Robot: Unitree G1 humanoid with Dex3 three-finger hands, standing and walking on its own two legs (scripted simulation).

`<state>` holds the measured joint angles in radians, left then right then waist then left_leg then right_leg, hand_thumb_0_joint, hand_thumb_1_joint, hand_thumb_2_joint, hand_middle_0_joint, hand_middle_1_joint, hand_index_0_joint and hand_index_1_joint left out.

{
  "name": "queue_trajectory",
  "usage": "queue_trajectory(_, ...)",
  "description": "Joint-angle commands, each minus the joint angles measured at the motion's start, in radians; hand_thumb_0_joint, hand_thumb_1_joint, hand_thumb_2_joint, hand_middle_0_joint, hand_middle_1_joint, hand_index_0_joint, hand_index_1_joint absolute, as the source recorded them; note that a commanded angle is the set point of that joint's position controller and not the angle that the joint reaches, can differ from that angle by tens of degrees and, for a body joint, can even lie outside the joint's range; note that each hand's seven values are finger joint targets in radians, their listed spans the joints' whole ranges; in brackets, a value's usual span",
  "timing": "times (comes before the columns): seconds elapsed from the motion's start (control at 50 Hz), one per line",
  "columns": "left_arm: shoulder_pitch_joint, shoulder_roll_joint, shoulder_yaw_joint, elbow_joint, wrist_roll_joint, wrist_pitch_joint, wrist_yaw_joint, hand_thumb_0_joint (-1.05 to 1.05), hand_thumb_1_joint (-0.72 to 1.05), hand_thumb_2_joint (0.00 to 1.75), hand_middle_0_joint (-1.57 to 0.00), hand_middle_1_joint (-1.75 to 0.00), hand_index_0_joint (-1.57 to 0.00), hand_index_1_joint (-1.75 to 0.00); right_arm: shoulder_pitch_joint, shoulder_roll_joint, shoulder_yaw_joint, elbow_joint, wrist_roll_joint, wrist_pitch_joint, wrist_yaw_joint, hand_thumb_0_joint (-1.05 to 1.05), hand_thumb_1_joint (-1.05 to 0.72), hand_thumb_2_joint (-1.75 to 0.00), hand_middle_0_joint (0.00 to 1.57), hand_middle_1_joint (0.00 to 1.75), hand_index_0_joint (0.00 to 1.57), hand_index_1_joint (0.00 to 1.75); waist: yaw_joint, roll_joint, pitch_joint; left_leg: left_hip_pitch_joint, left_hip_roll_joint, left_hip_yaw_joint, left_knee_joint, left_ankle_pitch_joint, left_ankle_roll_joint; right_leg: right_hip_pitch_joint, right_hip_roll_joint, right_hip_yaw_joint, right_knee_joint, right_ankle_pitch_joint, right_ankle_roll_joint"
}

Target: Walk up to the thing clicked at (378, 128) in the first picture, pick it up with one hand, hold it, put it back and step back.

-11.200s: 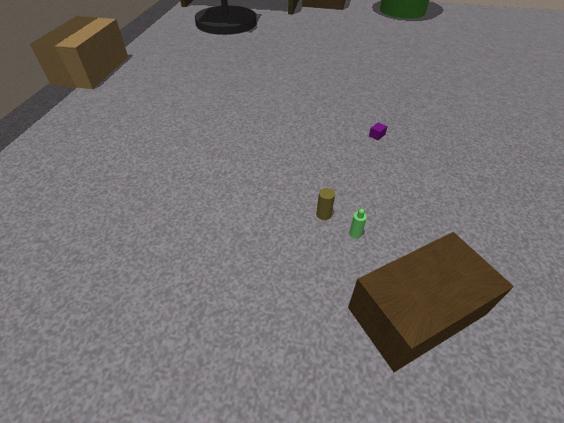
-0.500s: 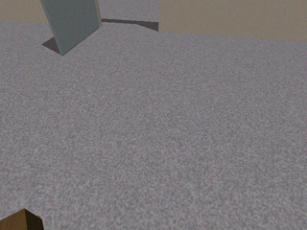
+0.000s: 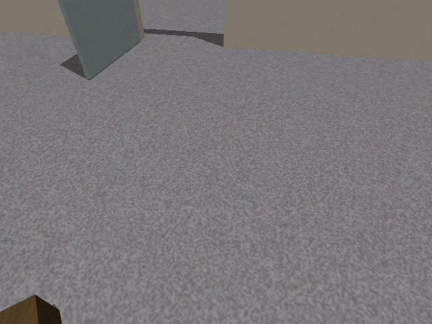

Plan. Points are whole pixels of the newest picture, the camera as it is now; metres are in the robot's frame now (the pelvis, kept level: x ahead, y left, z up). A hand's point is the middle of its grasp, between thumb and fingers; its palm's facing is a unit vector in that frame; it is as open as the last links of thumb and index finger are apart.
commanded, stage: stand
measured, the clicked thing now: out of the picture +0.08 +1.84 -0.75
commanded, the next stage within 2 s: walk up in 0.14 s
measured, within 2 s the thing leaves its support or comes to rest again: neither
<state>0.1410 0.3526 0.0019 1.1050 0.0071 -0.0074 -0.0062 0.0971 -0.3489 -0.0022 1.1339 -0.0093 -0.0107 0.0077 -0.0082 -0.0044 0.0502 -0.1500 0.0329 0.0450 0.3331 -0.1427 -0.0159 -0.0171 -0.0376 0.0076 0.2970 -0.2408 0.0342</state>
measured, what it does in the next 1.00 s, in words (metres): walks ahead, turning left: left foot, then right foot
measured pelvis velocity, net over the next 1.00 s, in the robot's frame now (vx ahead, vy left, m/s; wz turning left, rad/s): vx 0.24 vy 0.01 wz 0.35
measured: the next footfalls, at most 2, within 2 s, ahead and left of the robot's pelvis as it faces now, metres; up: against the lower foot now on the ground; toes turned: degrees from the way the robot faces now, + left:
left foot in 0.42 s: +0.15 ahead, +0.15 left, +0.00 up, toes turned +6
right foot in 0.94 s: +0.39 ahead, -0.06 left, +0.00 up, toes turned +19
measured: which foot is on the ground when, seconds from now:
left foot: down 0.00-0.26, up 0.28-0.40, down 0.42-0.96, up 0.98-1.00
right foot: down 0.00-0.46, up 0.48-0.92, down 0.94-1.00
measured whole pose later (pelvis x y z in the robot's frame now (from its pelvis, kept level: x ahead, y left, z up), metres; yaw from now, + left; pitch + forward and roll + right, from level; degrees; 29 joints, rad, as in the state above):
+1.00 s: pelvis +0.24 +0.01 -0.02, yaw +20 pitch -2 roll +0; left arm 0.14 0.37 0.08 0.73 0.03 -0.05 -0.07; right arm 0.43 -0.39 -0.04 0.81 -0.01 -0.04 0.00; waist -0.04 0.00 0.09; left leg -0.23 -0.03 -0.14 0.85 -0.46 0.02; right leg -0.34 0.00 -0.02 0.56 -0.19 -0.02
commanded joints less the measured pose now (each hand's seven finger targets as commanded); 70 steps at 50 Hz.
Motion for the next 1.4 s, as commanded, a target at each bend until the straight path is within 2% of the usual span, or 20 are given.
queue_trajectory(0.0,-0.025,0.221,0.045,-0.055,0.005,-0.016,0.017,0.00,0.90,0.90,-0.20,-0.30,-0.20,-0.30,-0.038,-0.213,-0.040,-0.055,0.002,-0.019,-0.013,0.00,-0.90,-0.90,0.20,0.30,0.20,0.30,0.002,-0.003,-0.053,0.085,0.111,-0.101,-0.033,0.158,0.033,-0.101,-0.101,0.054,-0.052,0.144,-0.049)
queue_trajectory(0.1,-0.023,0.216,0.042,-0.056,0.005,-0.018,0.018,0.00,0.90,0.90,-0.20,-0.30,-0.20,-0.30,-0.043,-0.216,-0.042,-0.055,0.003,-0.020,-0.013,0.00,-0.90,-0.90,0.20,0.30,0.20,0.30,0.004,-0.009,-0.059,0.093,0.112,-0.101,-0.023,0.183,0.035,-0.100,-0.104,0.055,-0.054,0.162,-0.046)
queue_trajectory(0.16,0.030,0.273,0.101,-0.114,0.028,-0.033,-0.016,0.00,0.90,0.90,-0.20,-0.30,-0.20,-0.30,0.019,-0.279,-0.107,-0.131,-0.017,-0.012,0.030,0.00,-0.90,-0.90,0.20,0.30,0.20,0.30,0.022,0.045,0.011,-0.094,0.083,-0.185,0.010,-0.532,0.110,-0.175,-0.054,0.051,0.086,-0.430,-0.118)
queue_trajectory(0.22,0.160,0.305,0.126,-0.116,0.028,-0.049,-0.016,0.00,0.90,0.90,-0.20,-0.30,-0.20,-0.30,-0.099,-0.215,-0.098,-0.223,-0.021,-0.014,0.044,0.00,-0.90,-0.90,0.20,0.30,0.20,0.30,0.116,-0.105,0.122,-0.451,-0.001,-0.058,0.248,-0.304,0.054,0.043,-0.179,0.244,-0.105,-0.430,-0.199)
queue_trajectory(0.28,0.123,0.347,0.150,-0.177,0.033,-0.062,-0.010,0.00,0.90,0.90,-0.20,-0.30,-0.20,-0.30,-0.050,-0.243,-0.111,-0.252,-0.018,-0.022,0.047,0.00,-0.90,-0.90,0.20,0.30,0.20,0.30,0.091,-0.084,0.115,-0.543,0.038,-0.126,0.484,-0.293,0.031,0.105,-0.331,0.355,-0.167,-0.232,-0.297)
queue_trajectory(0.4,0.014,0.308,0.124,-0.258,0.014,-0.060,-0.018,0.00,0.90,0.90,-0.20,-0.30,-0.20,-0.30,0.212,-0.221,-0.143,-0.220,-0.022,-0.043,0.055,0.00,-0.90,-0.90,0.20,0.30,0.20,0.30,-0.071,-0.085,-0.018,0.037,-0.053,0.055,0.123,0.008,0.052,-0.118,-0.141,-0.084,0.270,0.425,-0.153)
queue_trajectory(0.42,0.064,0.249,0.108,-0.268,0.004,-0.055,-0.021,0.00,0.90,0.90,-0.20,-0.30,-0.20,-0.30,0.350,-0.282,-0.175,-0.192,-0.032,-0.047,0.043,0.00,-0.90,-0.90,0.20,0.30,0.20,0.30,-0.124,0.101,-0.108,0.259,-0.024,-0.048,0.085,-0.081,0.094,-0.280,-0.066,-0.134,0.555,0.315,-0.111)
queue_trajectory(0.44,0.076,0.174,0.100,-0.294,-0.002,-0.053,-0.025,0.00,0.90,0.90,-0.20,-0.30,-0.20,-0.30,0.423,-0.402,-0.201,-0.209,-0.037,-0.055,0.036,0.00,-0.90,-0.90,0.20,0.30,0.20,0.30,-0.138,0.390,-0.097,0.338,0.233,-0.545,-0.051,-0.197,0.188,-0.554,0.117,-0.076,0.806,-0.250,-0.068)
queue_trajectory(0.46,0.074,0.264,0.110,-0.288,-0.002,-0.047,-0.012,0.00,0.90,0.90,-0.20,-0.30,-0.20,-0.30,0.367,-0.424,-0.198,-0.242,-0.002,-0.059,0.037,0.00,-0.90,-0.90,0.20,0.30,0.20,0.30,-0.109,0.222,-0.143,0.280,0.328,-0.734,-0.103,-0.257,0.285,-0.548,0.064,0.093,0.894,-0.346,-0.102)
queue_trajectory(0.6,0.181,0.253,0.103,-0.251,0.010,-0.031,-0.040,0.00,0.90,0.90,-0.20,-0.30,-0.20,-0.30,0.244,-0.285,-0.136,-0.332,0.008,-0.082,0.019,0.00,-0.90,-0.90,0.20,0.30,0.20,0.30,0.000,0.100,0.033,0.027,0.207,-0.286,-0.115,-0.006,0.225,-0.473,-0.047,0.055,0.650,-0.069,-0.047)
queue_trajectory(0.74,0.023,0.228,0.128,-0.383,0.030,-0.022,-0.070,0.00,0.90,0.90,-0.20,-0.30,-0.20,-0.30,0.284,-0.303,-0.136,-0.406,0.012,-0.077,0.009,0.00,-0.90,-0.90,0.20,0.30,0.20,0.30,-0.001,0.114,0.055,0.004,0.156,-0.398,-0.115,-0.072,0.225,-0.505,-0.029,0.026,0.435,0.046,-0.023)
queue_trajectory(0.88,0.039,0.212,0.157,-0.435,0.021,-0.040,-0.056,0.00,0.90,0.90,-0.20,-0.30,-0.20,-0.30,0.337,-0.283,-0.123,-0.440,0.005,-0.078,-0.019,0.00,-0.90,-0.90,0.20,0.30,0.20,0.30,0.048,0.113,-0.037,-0.052,0.098,-0.358,0.185,0.388,0.141,-0.179,0.037,0.018,0.164,0.052,-0.087)
queue_trajectory(0.9,0.145,0.255,0.175,-0.418,0.026,-0.049,-0.044,0.00,0.90,0.90,-0.20,-0.30,-0.20,-0.30,0.332,-0.248,-0.108,-0.454,0.015,-0.080,-0.022,0.00,-0.90,-0.90,0.20,0.30,0.20,0.30,0.111,0.040,-0.095,-0.140,0.045,-0.322,0.356,0.331,0.108,0.001,0.005,0.066,0.100,0.083,-0.122)
queue_trajectory(0.94,0.219,0.384,0.207,-0.425,0.035,-0.056,-0.028,0.00,0.90,0.90,-0.20,-0.30,-0.20,-0.30,0.383,-0.187,-0.084,-0.456,0.018,-0.073,-0.030,0.00,-0.90,-0.90,0.20,0.30,0.20,0.30,0.112,-0.282,-0.166,-0.515,-0.115,-0.068,0.756,-0.381,0.067,0.208,-0.421,0.555,-0.072,-0.234,-0.240)
queue_trajectory(0.96,0.156,0.360,0.200,-0.430,0.022,-0.050,-0.037,0.00,0.90,0.90,-0.20,-0.30,-0.20,-0.30,0.370,-0.270,-0.108,-0.427,-0.006,-0.067,-0.042,0.00,-0.90,-0.90,0.20,0.30,0.20,0.30,0.082,-0.163,-0.109,-0.484,-0.013,-0.099,0.837,-0.371,0.063,0.047,-0.455,0.574,-0.054,-0.303,-0.273)
queue_trajectory(1.04,0.077,0.242,0.159,-0.435,0.017,-0.052,-0.041,0.00,0.90,0.90,-0.20,-0.30,-0.20,-0.30,0.394,-0.247,-0.106,-0.366,-0.003,-0.073,0.005,0.00,-0.90,-0.90,0.20,0.30,0.20,0.30,0.030,-0.160,0.035,-0.388,0.050,-0.085,0.726,-0.184,0.049,-0.183,-0.230,0.159,-0.076,-0.148,-0.235)
queue_trajectory(1.22,0.157,0.259,0.139,-0.474,0.041,-0.024,-0.056,0.00,0.90,0.90,-0.20,-0.30,-0.20,-0.30,0.281,-0.216,-0.110,-0.399,0.001,-0.072,-0.007,0.00,-0.90,-0.90,0.20,0.30,0.20,0.30,0.072,-0.132,0.008,-0.264,-0.003,0.045,0.362,-0.058,0.031,-0.161,-0.211,-0.041,0.072,0.278,-0.232)
queue_trajectory(1.3,0.136,0.215,0.109,-0.499,0.012,-0.008,-0.035,0.00,0.90,0.90,-0.20,-0.30,-0.20,-0.30,0.441,-0.263,-0.128,-0.376,-0.017,-0.083,-0.046,0.00,-0.90,-0.90,0.20,0.30,0.20,0.30,-0.049,0.013,-0.107,0.111,-0.040,0.019,0.175,0.178,0.113,-0.311,-0.117,-0.167,0.521,0.392,-0.125)
queue_trajectory(1.34,0.254,0.200,0.112,-0.499,0.000,0.015,-0.026,0.00,0.90,0.90,-0.20,-0.30,-0.20,-0.30,0.439,-0.417,-0.164,-0.448,-0.012,-0.078,-0.069,0.00,-0.90,-0.90,0.20,0.30,0.20,0.30,-0.023,0.196,-0.214,0.287,0.431,-0.695,0.118,0.438,0.399,-0.646,0.040,-0.076,1.000,-0.386,0.005)
queue_trajectory(1.38,0.204,0.294,0.122,-0.476,0.010,0.030,-0.018,0.00,0.90,0.90,-0.20,-0.30,-0.20,-0.30,0.353,-0.375,-0.159,-0.463,0.022,-0.070,-0.082,0.00,-0.90,-0.90,0.20,0.30,0.20,0.30,-0.017,0.017,-0.188,0.134,0.356,-0.538,0.086,0.237,0.355,-0.593,-0.068,0.057,1.011,-0.335,-0.039)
